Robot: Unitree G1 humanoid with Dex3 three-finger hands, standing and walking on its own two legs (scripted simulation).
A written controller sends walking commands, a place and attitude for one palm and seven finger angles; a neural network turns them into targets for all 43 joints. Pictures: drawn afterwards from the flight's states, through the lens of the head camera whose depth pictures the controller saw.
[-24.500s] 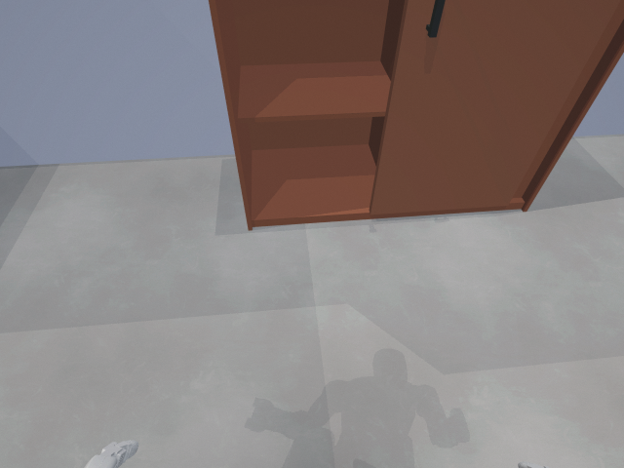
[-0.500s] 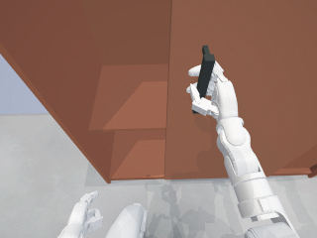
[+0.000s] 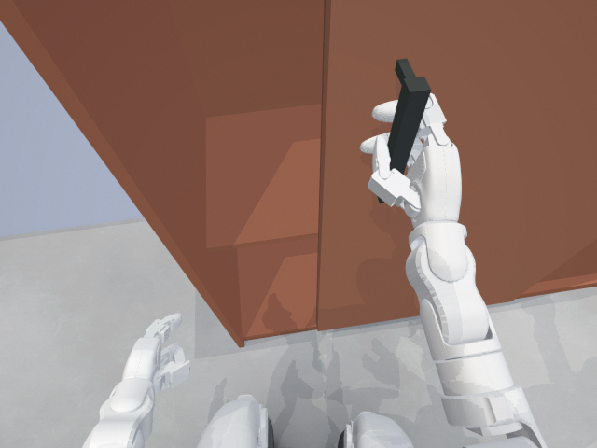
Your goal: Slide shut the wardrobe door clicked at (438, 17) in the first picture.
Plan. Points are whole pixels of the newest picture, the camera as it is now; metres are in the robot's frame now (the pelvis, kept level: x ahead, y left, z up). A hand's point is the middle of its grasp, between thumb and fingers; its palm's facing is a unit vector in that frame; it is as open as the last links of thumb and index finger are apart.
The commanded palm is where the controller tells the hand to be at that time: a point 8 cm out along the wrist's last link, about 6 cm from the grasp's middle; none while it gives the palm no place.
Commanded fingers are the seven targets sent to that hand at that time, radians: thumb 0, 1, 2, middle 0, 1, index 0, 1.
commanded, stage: step sideways, sliding the door along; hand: right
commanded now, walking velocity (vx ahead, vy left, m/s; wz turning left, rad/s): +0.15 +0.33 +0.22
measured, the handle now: (393, 139) +0.42 -0.11 +0.16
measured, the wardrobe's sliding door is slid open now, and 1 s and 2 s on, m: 0.24 0.00 0.00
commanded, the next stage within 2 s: stop walking and hold the door there in 1.14 s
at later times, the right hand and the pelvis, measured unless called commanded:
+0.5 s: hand (177, 206) +0.34 +0.13 +0.15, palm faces -0.19 +0.98 -0.09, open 6.0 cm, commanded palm +0.33 +0.08 +0.16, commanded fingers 0.00 -0.90 -0.90 0.45 1.40 0.45 1.40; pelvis -0.02 +0.15 +0.01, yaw +5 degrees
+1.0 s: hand (147, 199) +0.35 +0.16 +0.16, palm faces +0.22 +0.98 -0.02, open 6.1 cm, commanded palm +0.31 +0.19 +0.16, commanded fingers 0.00 -0.90 -0.90 0.45 1.40 0.45 1.40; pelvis -0.05 +0.31 +0.00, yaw +4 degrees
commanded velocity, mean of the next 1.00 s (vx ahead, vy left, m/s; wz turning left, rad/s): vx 0.23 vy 0.31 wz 0.09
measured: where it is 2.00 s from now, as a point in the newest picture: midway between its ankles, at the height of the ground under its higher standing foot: outside the picture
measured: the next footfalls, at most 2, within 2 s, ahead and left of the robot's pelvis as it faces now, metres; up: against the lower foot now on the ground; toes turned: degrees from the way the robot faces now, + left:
left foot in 0.32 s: +0.06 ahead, +0.28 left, +0.00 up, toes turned +7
right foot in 0.56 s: +0.04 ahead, +0.07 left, +0.00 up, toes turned -3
